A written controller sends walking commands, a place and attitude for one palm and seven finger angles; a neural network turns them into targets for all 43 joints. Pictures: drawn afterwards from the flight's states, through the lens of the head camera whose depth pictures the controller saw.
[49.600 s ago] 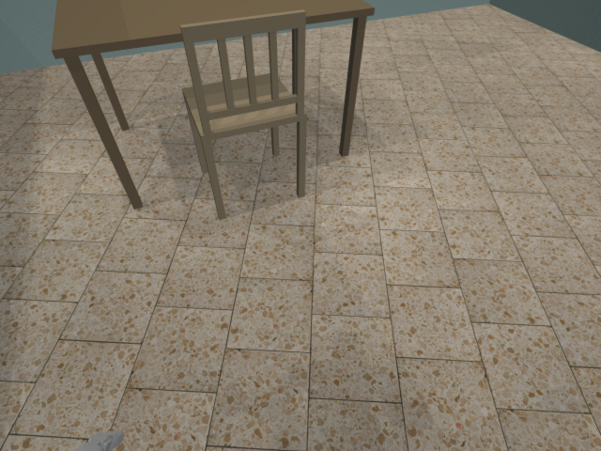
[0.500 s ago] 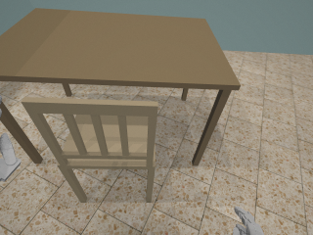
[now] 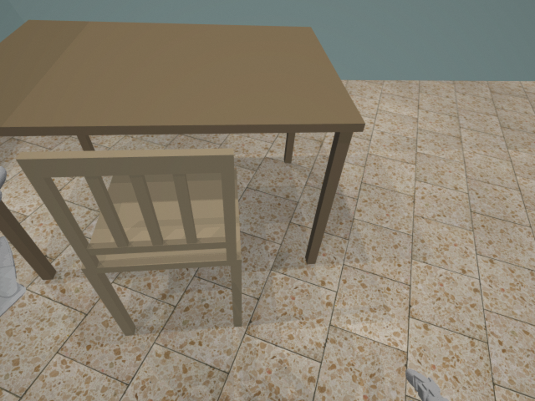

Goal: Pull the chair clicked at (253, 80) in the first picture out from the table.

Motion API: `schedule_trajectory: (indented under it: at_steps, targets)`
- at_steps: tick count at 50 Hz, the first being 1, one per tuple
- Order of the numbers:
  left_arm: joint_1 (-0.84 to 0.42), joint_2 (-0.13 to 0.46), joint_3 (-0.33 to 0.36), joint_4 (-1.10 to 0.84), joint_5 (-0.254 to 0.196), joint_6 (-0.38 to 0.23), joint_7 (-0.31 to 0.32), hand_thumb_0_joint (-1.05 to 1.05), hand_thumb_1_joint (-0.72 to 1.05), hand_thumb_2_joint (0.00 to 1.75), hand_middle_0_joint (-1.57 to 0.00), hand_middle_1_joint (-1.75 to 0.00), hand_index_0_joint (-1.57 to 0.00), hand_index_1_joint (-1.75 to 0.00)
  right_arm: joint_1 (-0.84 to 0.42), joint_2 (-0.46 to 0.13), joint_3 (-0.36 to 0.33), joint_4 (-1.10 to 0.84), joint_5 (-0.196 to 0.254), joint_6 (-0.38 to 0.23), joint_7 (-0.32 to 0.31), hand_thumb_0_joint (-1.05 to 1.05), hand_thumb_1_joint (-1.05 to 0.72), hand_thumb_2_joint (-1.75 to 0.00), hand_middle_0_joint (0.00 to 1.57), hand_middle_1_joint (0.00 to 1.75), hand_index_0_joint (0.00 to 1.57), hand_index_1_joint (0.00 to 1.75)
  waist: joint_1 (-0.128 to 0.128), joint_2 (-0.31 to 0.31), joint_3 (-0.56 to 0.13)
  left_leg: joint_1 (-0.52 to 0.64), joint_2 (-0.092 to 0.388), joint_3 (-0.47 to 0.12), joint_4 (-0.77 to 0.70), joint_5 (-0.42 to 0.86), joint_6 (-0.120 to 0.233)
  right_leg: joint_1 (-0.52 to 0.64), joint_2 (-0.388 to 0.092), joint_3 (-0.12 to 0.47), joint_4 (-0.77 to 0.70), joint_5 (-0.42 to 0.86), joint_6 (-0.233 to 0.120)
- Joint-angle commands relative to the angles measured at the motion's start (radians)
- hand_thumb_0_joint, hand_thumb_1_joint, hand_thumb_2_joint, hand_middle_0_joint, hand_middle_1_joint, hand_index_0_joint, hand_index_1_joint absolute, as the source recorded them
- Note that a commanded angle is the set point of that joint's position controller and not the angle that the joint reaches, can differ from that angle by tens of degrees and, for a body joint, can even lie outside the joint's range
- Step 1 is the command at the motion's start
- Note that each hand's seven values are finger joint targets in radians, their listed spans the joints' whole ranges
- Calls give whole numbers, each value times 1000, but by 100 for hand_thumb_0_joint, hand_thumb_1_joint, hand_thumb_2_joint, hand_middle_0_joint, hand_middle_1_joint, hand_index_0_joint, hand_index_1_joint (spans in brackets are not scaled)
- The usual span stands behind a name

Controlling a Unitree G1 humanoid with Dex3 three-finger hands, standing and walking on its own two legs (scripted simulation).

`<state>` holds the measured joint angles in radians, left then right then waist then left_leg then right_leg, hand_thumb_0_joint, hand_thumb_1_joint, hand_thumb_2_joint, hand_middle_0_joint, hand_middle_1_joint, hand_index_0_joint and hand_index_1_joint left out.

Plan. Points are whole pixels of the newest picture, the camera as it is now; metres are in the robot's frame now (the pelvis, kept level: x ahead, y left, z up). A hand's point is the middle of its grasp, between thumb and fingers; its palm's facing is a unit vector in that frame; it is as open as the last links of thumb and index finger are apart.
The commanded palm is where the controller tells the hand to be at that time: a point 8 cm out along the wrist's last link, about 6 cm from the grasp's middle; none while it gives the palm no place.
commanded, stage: stop stepping back and stand still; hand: left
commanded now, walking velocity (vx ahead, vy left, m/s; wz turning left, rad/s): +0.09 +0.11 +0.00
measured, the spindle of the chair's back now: (148, 211) +0.53 +0.31 -0.10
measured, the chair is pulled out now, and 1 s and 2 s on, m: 0.04 0.04 0.04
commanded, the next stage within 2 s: let the arm hang, fingers relaxed in 0.66 s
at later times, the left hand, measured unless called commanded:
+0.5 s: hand out of the picture +0.11 +0.29 +0.17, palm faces +0.52 -0.76 -0.40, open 7.4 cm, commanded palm +0.07 +0.31 +0.18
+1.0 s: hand out of the picture +0.05 +0.22 -0.14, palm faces +0.08 -0.97 -0.24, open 7.4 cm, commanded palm none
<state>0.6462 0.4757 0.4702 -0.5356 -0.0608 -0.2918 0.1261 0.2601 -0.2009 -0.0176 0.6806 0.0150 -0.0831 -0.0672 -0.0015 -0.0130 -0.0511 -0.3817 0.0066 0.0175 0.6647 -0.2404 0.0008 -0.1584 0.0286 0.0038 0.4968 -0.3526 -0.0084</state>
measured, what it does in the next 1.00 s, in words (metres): steps on the spot: left foot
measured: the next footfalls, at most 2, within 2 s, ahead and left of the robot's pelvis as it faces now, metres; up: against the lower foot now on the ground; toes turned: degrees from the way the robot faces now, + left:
left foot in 0.02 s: +0.06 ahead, +0.10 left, +0.00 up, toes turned +2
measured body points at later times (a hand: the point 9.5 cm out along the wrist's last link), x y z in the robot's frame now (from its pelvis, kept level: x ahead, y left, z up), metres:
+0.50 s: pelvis -0.07 +0.01 +0.00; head -0.08 +0.02 +0.45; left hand +0.08 +0.33 +0.19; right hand +0.10 -0.21 -0.08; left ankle +0.02 +0.10 -0.73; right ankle -0.06 -0.12 -0.73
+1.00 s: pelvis -0.06 +0.01 -0.01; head -0.08 +0.02 +0.44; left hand +0.04 +0.27 -0.12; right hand +0.03 -0.24 -0.14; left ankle +0.02 +0.10 -0.73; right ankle -0.06 -0.12 -0.73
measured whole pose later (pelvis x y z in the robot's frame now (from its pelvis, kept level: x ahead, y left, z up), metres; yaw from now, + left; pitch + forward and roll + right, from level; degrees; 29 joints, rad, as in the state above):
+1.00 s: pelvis -0.06 +0.01 -0.01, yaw +4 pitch -2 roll -2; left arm 0.31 0.22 0.05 0.63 0.03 0.09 0.01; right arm 0.24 -0.23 0.00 0.89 -0.03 0.01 0.01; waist -0.04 0.02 -0.02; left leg -0.42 -0.02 -0.02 0.68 -0.22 0.05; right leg -0.25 0.01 -0.04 0.64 -0.36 0.00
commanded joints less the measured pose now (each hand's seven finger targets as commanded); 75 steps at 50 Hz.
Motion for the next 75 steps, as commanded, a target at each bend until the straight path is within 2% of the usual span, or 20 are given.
schedule_trajectory:
  at_steps: [1,3,4,5,11,19,24,33,37,38,39,40,42,45,48,51,55,58,61,75]
  targets:
    - [-171,114,57,-14,11,-1,43,0,90,90,-20,-30,-20,-30,-140,-138,-38,-173,12,-89,-28,0,-90,-90,20,30,20,30,-11,33,53,144,118,-108,-264,306,54,-87,-113,64,-22,381,13]
    - [-152,113,37,-42,18,5,41,0,90,90,-20,-30,-20,-30,-121,-145,-44,-178,18,-99,-21,0,-90,-90,20,30,20,30,4,-5,-18,216,143,-136,-193,442,71,-55,-98,86,-36,454,31]
    - [-156,134,42,-134,19,2,37,0,90,90,-20,-30,-20,-30,-119,-127,-32,-185,13,-102,-18,0,-90,-90,20,30,20,30,-7,73,-68,209,143,-163,-233,418,72,-16,-95,42,-7,396,28]
    - [-171,150,56,-208,17,-2,34,0,90,90,-20,-30,-20,-30,-134,-121,-27,-188,9,-112,-18,0,-90,-90,20,30,20,30,0,172,-75,157,152,-177,-310,246,72,14,-78,17,6,202,33]
    - [-26,164,125,-288,16,-1,56,0,90,90,-20,-30,-20,-30,-139,-114,-20,-208,4,-130,-11,0,-90,-90,20,30,20,30,3,156,-17,-24,97,-149,-363,-273,54,81,-51,32,-106,19,5]
    - [-152,87,50,-64,11,10,47,0,90,90,-20,-30,-20,-30,-105,-111,-28,-167,1,-114,-19,0,-90,-90,20,30,20,30,-20,42,69,130,63,-106,-253,-221,19,-177,-70,104,-234,-138,-21]
    - [-257,60,-23,-61,31,35,42,0,90,90,-20,-30,-20,-30,-126,-116,-23,-161,-2,-121,-22,0,-90,-90,20,30,20,30,-16,-7,82,131,71,-119,-286,-242,30,-170,-59,94,-226,-150,-7]
    - [-178,138,86,-271,43,17,53,0,90,90,-20,-30,-20,-30,-138,-88,-10,-197,-9,-147,-18,0,-90,-90,20,30,20,30,11,261,6,-26,133,-185,-501,-403,50,100,4,-13,-13,5,8]
    - [-60,122,97,-196,27,17,45,0,90,90,-20,-30,-20,-30,-123,-85,-12,-188,-5,-141,-8,0,-90,-90,20,30,20,30,6,151,-14,44,99,-129,-428,-288,28,79,-9,-3,-121,19,2]
    - [-177,-102,-354,660,122,201,-104,0,90,90,-20,-30,-20,-30,-187,-278,-67,69,-15,-121,61,0,-90,-90,20,30,20,30,-23,93,44,-52,82,-170,-152,117,48,-74,-104,25,-24,288,-16]
    - [-184,-127,-340,696,105,273,-119,0,90,90,-20,-30,-20,-30,-88,-173,-58,81,1,-58,59,0,-90,-90,20,30,20,30,-25,11,-39,116,82,-130,-113,161,28,-141,-131,60,-59,235,-20]
    - [-191,-155,-355,677,103,293,-122,0,90,90,-20,-30,-20,-30,-47,-156,-53,73,-1,-47,54,0,-90,-90,20,30,20,30,-40,3,-32,181,92,-145,-97,196,27,-211,-123,41,-60,161,-18]
    - [-259,-145,-366,744,100,306,-123,0,90,90,-20,-30,-20,-30,-41,-178,-34,70,-18,9,56,0,-90,-90,20,30,20,30,-28,-104,11,49,112,-227,-162,-97,57,-224,-94,28,-49,-85,-22]
    - [-344,-114,-376,891,108,313,-114,0,90,90,-20,-30,-20,-30,-45,-175,-32,96,-41,59,64,0,-90,-90,20,30,20,30,-30,-257,116,61,36,-167,-67,-143,45,-342,-142,103,-147,-231,-76]
    - [-409,-122,-401,1047,98,324,-103,0,90,90,-20,-30,-20,-30,18,-128,-23,141,-52,91,67,0,-90,-90,20,30,20,30,-57,-147,151,124,21,-113,-15,-76,29,-400,-167,121,-149,-231,-107]
    - [-303,-142,-417,1214,83,323,-107,0,90,90,-20,-30,-20,-30,17,-142,-10,176,-53,78,65,0,-90,-90,20,30,20,30,-3,237,156,-40,114,-318,-372,-248,59,-196,-46,22,36,-85,-34]
    - [-167,-177,-414,1414,84,312,-112,0,90,90,-20,-30,-20,-30,16,-123,-21,219,-38,71,45,0,-90,-90,20,30,20,30,49,302,68,-21,113,-294,-449,-310,73,-47,-36,1,39,9,-30]
    - [-146,-200,-436,1502,75,295,-110,0,90,90,-20,-30,-20,-30,68,-79,-18,268,-28,69,39,0,-90,-90,20,30,20,30,32,215,-15,88,87,-224,-380,-173,64,-17,-68,26,-59,70,-36]
    - [-160,-230,-452,1561,70,284,-105,0,90,90,-20,-30,-20,-30,123,-56,-19,316,-23,71,33,0,-90,-90,20,30,20,30,3,59,26,145,77,-185,-315,-33,58,-59,-95,46,-126,96,-45]
    - [-132,-289,-476,1666,64,281,-75,0,90,90,-20,-30,-20,-30,147,4,-7,440,-21,82,25,0,-90,-90,20,30,20,30,-6,-69,184,173,63,-111,-237,144,57,-119,-115,51,-180,133,-44]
